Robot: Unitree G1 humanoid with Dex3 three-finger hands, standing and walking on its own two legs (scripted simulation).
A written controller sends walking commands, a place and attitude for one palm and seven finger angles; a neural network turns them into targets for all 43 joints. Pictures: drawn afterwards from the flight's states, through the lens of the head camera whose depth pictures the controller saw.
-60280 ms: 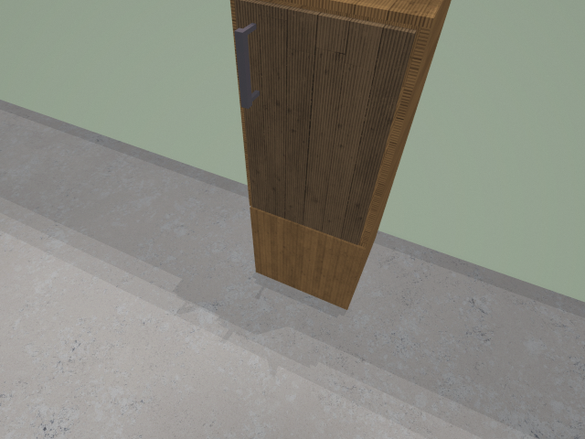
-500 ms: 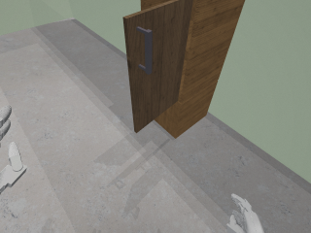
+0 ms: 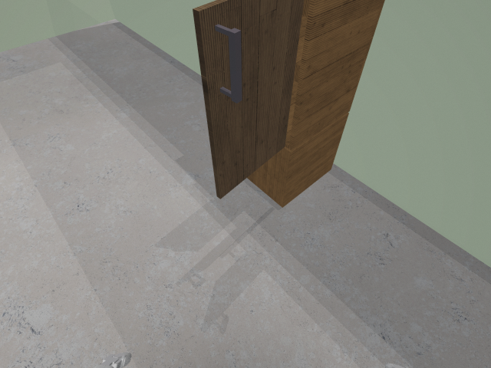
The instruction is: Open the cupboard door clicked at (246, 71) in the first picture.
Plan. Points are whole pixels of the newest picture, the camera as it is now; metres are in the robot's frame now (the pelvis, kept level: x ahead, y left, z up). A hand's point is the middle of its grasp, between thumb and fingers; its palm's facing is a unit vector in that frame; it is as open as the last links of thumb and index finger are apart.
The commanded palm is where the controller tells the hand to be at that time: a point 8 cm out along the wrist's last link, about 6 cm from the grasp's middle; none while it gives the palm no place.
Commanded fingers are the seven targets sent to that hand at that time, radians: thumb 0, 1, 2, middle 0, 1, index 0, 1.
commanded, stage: let the arm hang, fingers relaxed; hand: left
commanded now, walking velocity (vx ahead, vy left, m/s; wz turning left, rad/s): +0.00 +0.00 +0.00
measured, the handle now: (229, 65) +0.69 +0.06 +0.14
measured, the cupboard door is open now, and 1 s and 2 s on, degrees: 95 95 95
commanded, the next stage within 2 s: look to check the result in 0.84 s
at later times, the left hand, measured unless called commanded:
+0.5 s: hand out of the picture +0.03 +0.22 -0.15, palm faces +0.03 -0.94 -0.34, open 7.4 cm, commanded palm none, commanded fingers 0.00 0.90 0.90 -0.20 -0.30 -0.20 -0.30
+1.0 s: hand out of the picture +0.13 +0.20 -0.14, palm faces -0.02 -0.94 -0.33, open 7.4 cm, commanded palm none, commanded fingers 0.00 0.90 0.90 -0.20 -0.30 -0.20 -0.30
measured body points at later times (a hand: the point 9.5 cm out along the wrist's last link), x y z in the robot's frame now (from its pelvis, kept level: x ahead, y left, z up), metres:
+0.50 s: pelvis +0.01 -0.01 +0.01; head +0.03 -0.03 +0.46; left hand +0.03 +0.27 -0.12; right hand +0.05 -0.26 -0.15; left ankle +0.06 +0.11 -0.73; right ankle +0.02 -0.11 -0.73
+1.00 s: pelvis +0.04 -0.03 +0.02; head +0.06 -0.05 +0.47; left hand +0.13 +0.25 -0.11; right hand +0.10 -0.32 -0.13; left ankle +0.06 +0.11 -0.73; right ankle +0.02 -0.11 -0.73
